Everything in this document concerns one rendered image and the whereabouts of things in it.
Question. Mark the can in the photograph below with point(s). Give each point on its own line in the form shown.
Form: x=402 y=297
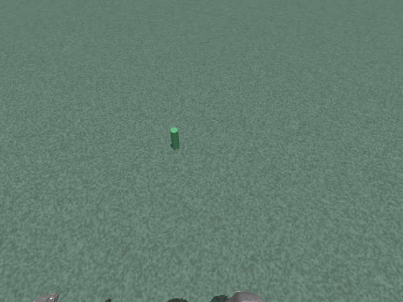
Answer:
x=174 y=138

